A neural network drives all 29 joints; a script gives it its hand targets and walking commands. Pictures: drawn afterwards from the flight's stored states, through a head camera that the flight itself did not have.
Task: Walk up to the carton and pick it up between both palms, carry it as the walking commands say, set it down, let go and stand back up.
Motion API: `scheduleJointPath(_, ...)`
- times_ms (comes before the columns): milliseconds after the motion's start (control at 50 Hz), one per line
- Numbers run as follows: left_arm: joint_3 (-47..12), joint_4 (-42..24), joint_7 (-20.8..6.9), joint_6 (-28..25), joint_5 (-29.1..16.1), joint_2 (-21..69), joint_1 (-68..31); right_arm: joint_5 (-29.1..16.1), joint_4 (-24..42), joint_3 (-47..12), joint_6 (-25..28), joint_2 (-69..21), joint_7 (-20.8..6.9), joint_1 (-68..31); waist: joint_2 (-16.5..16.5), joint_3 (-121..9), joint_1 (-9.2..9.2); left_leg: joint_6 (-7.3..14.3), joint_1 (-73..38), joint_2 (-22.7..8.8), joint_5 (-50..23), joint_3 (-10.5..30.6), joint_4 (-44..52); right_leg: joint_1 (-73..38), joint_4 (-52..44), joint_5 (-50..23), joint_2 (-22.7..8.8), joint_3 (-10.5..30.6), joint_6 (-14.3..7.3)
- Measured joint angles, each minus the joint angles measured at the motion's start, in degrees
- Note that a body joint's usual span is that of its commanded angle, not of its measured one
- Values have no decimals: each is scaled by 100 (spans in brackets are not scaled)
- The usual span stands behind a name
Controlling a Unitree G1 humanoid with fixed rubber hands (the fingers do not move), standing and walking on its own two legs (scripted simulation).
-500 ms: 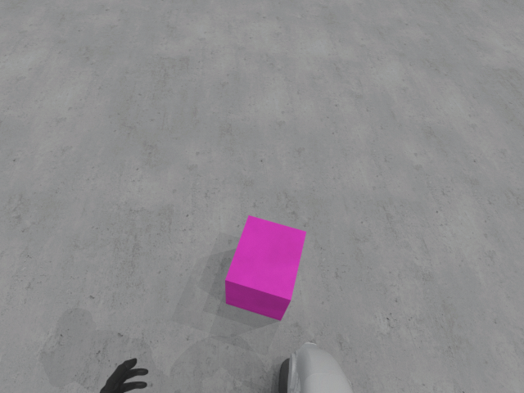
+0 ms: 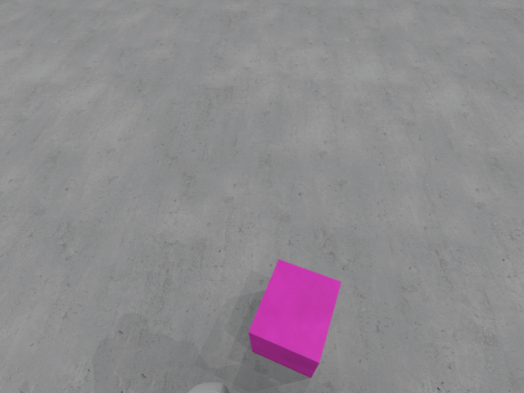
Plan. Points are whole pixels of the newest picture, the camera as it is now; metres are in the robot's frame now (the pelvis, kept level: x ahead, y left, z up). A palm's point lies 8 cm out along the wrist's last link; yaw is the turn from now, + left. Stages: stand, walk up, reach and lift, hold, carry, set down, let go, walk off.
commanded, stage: walk up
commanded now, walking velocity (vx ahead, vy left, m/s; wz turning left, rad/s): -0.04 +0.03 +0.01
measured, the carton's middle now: (294, 318) +0.42 -0.06 -0.65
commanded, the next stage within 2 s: none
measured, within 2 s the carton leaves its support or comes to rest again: neither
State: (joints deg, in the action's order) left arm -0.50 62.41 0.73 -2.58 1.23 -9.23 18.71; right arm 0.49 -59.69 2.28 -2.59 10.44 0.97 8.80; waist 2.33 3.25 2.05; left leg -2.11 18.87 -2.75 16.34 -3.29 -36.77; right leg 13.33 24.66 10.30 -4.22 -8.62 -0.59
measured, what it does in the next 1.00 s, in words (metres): steps on the spot: left foot, then right foot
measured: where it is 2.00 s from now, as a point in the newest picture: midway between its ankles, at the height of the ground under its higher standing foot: outside the picture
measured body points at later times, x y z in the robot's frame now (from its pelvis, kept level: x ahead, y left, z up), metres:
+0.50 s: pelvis -0.04 +0.02 +0.00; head -0.04 +0.00 +0.45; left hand -0.04 +0.26 -0.15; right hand -0.01 -0.21 -0.16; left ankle +0.02 +0.12 -0.74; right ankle -0.10 -0.09 -0.74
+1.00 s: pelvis -0.03 +0.05 +0.01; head -0.01 +0.03 +0.45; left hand -0.06 +0.31 -0.13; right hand -0.02 -0.22 -0.15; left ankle +0.00 +0.19 -0.69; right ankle -0.10 -0.09 -0.74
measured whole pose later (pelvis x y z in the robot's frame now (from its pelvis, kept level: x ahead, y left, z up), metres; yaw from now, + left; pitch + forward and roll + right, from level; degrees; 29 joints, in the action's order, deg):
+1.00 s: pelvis -0.03 +0.05 +0.01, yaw -7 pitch +2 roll +2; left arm 3.2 60.7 2.6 -0.9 2.3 -12.2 23.3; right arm 0.9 -59.9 4.3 -1.2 14.6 1.4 13.6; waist 0.1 0.9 3.0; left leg -5.9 26.5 -0.7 16.9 -1.5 -47.7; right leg 8.0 21.4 15.4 -3.0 5.1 1.7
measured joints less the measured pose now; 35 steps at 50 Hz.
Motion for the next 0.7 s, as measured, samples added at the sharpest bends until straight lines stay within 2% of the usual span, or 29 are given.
scheduleJointPath(40,42,-84,24,106,-16,-32,-166,15,-18,-14,11,-33,28,146,-15,-69,-25,-27,-332,-18,-395,-123,605,82,236,147,36,-50,71)
scheduleJointPath(80,116,-201,56,197,-76,-173,-398,30,-37,9,88,-81,38,208,-269,0,-31,232,-410,104,-262,-236,768,263,554,179,-104,29,150)
scheduleJointPath(100,158,-281,98,245,-129,-249,-504,17,-25,11,128,-78,37,218,-376,69,-35,322,-389,144,-256,-279,744,392,832,425,-128,116,177)
scheduleJointPath(140,213,-394,179,389,-136,-353,-687,28,20,32,189,-21,65,237,-382,118,-146,425,-270,91,-330,-249,736,784,1864,1415,13,247,215)
scheduleJointPath(160,253,-423,182,458,-113,-399,-776,39,35,37,201,5,91,250,-383,135,-179,426,-246,62,-415,-247,812,970,2404,1635,98,349,212)
scheduleJointPath(220,335,-433,126,565,-63,-488,-912,57,59,27,196,73,139,293,-428,106,-200,454,-209,57,-648,-303,1084,1148,3091,1485,250,632,125)
scheduleJointPath(300,316,-292,95,626,-33,-429,-768,33,20,-36,208,45,121,356,-475,-107,-233,500,-177,189,-814,-368,1306,591,2284,1302,265,858,99)
scheduleJointPath(340,273,-226,105,603,-69,-348,-678,45,-1,-52,208,28,110,339,-441,-162,-233,512,-168,237,-846,-404,1318,188,1665,1432,265,847,86)
scheduleJointPath(400,197,-127,126,487,-128,-222,-538,21,-48,-52,204,20,94,302,-383,-190,-188,491,-153,310,-863,-488,1265,-520,241,878,246,783,37)
scheduleJointPath(420,171,-54,132,432,-117,-136,-497,-3,-87,-36,205,54,73,279,-244,-165,-185,467,-182,254,-870,-469,1250,-659,10,856,301,755,30)
scheduleJointPath(460,97,39,133,351,-90,-17,-323,-47,-135,-21,206,84,47,329,-27,-209,-257,400,-342,203,-971,-379,1429,-841,-208,712,384,686,23)
scheduleJointPath(520,19,168,119,271,-52,51,-162,-42,-225,-33,195,32,24,431,52,-255,-305,367,-553,193,-1137,-318,1700,-1047,-443,556,423,635,4)
scheduleJointPath(700,-99,217,119,183,-88,129,16,-17,-571,-96,210,-67,-1,775,-39,-203,-303,314,-620,142,-1211,-233,1744,-1128,-497,487,492,586,-47)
